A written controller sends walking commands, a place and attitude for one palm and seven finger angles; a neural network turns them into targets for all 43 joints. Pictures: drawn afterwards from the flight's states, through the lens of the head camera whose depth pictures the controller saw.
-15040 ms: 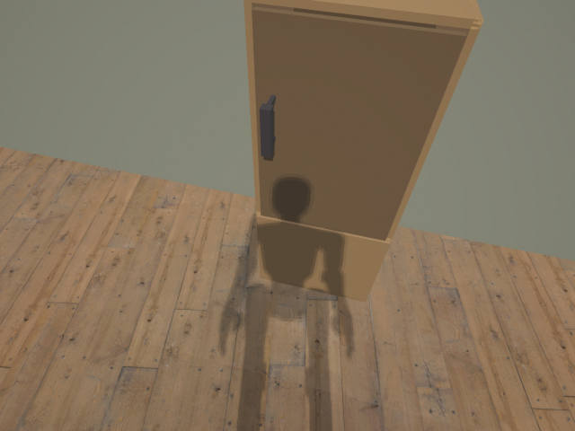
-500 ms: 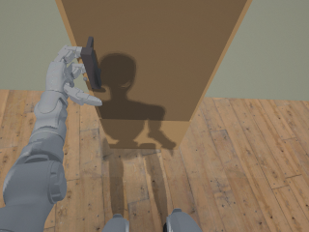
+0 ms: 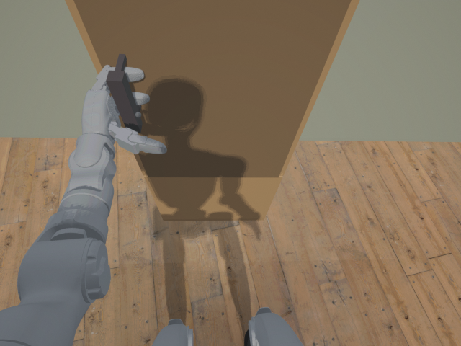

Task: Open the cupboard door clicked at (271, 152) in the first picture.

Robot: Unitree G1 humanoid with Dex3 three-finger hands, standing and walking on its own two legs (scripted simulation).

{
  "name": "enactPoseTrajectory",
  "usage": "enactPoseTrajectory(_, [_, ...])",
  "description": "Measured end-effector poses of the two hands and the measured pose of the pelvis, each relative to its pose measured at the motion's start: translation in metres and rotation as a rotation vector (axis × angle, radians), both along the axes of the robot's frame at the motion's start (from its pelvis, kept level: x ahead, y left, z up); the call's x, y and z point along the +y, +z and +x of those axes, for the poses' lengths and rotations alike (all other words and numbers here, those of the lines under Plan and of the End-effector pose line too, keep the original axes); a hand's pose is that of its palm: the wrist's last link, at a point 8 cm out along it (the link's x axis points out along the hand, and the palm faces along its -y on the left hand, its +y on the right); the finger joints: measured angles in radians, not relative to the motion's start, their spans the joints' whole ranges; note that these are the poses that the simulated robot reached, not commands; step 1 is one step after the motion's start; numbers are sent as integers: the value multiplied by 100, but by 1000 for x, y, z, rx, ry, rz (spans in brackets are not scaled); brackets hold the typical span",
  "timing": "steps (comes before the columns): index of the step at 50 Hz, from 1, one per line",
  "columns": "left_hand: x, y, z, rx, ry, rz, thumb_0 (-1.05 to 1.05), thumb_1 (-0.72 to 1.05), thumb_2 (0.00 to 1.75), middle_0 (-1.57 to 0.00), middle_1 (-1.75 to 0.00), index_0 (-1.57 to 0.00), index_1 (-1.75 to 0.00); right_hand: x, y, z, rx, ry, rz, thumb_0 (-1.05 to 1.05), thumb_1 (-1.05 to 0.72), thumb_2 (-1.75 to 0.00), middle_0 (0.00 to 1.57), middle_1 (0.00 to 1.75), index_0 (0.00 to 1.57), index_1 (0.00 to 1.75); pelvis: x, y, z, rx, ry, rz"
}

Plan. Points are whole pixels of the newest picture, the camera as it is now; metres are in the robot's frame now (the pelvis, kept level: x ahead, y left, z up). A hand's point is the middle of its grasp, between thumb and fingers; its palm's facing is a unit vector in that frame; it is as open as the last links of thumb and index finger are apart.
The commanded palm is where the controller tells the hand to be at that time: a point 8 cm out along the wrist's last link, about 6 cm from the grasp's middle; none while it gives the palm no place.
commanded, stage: slide the fingers in behind the handle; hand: left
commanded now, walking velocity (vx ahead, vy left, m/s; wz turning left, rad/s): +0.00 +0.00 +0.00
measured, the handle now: (128, 95) +0.54 +0.15 +0.08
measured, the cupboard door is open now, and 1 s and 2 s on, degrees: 0 0 31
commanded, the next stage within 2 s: close the thumb around the handle in 0.30 s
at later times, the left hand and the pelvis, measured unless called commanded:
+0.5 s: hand (138, 114) +0.49 +0.13 +0.08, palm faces -0.05 -1.00 -0.02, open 13.8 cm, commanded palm +0.47 +0.18 +0.09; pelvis +0.00 +0.00 +0.00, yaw +0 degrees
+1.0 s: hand (137, 114) +0.49 +0.13 +0.08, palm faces -0.06 -1.00 -0.01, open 5.9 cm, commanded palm +0.47 +0.18 +0.09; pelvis +0.01 +0.00 +0.00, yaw +0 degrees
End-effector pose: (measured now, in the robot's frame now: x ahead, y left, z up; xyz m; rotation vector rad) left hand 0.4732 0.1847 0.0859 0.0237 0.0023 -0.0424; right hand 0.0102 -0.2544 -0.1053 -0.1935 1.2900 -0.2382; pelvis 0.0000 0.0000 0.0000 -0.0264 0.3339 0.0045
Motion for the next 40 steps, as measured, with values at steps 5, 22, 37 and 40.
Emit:
enactPoseTrajectory(5, [0,0,-1,2,1,-6,-1,-50,30,-30,-120,-30,-120,-4,0,2,0,6,-3,0,-90,-90,20,30,20,30,-2,1,0,-3,3,1])
enactPoseTrajectory(22, [0,-1,1,1,-10,-8,-1,-50,30,-30,-120,-30,-120,-8,2,18,-31,22,-20,0,-90,-90,20,30,20,30,-2,0,2,5,6,0])
enactPoseTrajectory(37, [1,-4,4,5,-17,-12,-1,-1,51,-33,-125,-34,-125,1,1,15,-21,11,-10,0,-90,-90,20,30,20,30,2,0,4,7,1,-3])
enactPoseTrajectory(40, [1,-4,4,5,-15,-16,-1,15,58,-34,-127,-35,-127,2,1,13,-16,6,-8,0,-90,-90,20,30,20,30,3,1,5,6,-2,-3])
